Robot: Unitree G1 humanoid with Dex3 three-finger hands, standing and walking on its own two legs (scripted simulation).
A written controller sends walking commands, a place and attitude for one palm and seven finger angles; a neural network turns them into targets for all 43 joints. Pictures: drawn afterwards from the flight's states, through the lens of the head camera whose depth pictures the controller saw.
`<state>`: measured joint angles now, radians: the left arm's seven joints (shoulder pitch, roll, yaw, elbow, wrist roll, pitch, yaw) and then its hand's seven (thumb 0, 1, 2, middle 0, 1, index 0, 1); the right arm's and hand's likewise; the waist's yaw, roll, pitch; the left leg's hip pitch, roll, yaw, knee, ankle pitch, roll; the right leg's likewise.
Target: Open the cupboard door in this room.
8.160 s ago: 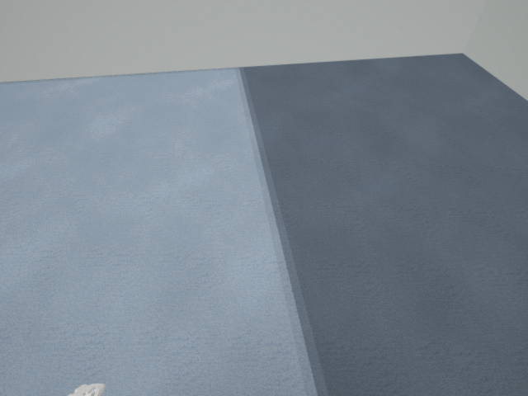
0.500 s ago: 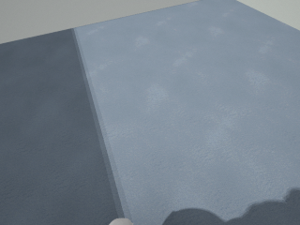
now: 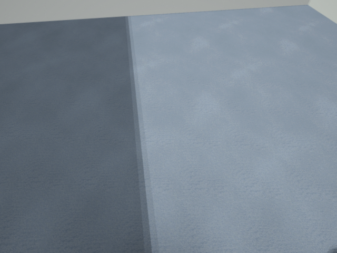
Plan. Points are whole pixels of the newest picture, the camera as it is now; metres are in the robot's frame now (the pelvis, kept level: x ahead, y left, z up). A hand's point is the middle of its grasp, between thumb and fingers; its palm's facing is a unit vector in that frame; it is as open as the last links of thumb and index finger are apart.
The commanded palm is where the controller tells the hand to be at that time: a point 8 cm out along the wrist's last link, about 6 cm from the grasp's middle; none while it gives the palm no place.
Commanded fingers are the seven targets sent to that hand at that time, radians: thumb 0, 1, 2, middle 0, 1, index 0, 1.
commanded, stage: turn or walk to find it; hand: left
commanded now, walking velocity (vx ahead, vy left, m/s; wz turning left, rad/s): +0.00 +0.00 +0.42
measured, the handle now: out of the picture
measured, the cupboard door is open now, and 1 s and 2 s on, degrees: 0 0 0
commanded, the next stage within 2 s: none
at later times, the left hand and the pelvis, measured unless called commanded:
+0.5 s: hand out of the picture -0.03 +0.20 -0.18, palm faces +0.27 -0.93 -0.23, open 7.4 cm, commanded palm none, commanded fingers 0.00 0.90 0.90 -0.20 -0.30 -0.20 -0.30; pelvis -0.02 +0.00 -0.01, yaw +14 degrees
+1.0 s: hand out of the picture +0.00 +0.21 -0.15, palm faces +0.41 -0.87 -0.28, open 7.4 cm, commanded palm none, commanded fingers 0.00 0.90 0.90 -0.20 -0.30 -0.20 -0.30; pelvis -0.03 -0.03 -0.01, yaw +25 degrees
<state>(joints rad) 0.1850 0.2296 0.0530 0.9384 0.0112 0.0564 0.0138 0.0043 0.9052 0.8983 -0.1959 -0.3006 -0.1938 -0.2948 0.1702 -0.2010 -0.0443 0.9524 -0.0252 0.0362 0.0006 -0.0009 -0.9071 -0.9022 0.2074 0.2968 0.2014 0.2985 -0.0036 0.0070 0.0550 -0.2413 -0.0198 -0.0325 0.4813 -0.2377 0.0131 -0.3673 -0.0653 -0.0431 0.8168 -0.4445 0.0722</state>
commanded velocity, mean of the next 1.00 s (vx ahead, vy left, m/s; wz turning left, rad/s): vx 0.00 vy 0.00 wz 0.42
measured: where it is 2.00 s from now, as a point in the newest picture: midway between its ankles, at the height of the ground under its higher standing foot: outside the picture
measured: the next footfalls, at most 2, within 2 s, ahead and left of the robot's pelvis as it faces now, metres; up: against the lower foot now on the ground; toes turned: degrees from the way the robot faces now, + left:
right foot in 0.08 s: +0.04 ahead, -0.13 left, +0.00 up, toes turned -2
left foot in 0.50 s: -0.02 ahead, +0.12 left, +0.00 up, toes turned +19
